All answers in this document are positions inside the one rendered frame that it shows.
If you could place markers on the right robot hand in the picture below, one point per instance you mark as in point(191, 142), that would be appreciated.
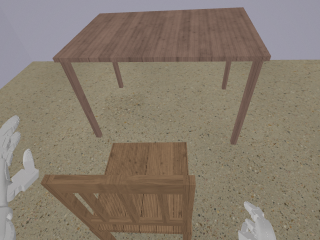
point(260, 230)

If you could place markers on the left robot forearm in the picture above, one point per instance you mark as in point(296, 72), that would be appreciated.
point(7, 229)

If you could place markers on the chair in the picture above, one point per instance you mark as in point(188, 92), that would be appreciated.
point(146, 188)

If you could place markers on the left robot hand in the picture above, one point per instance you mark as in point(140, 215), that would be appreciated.
point(25, 177)

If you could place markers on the table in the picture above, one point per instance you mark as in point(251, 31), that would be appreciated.
point(191, 35)

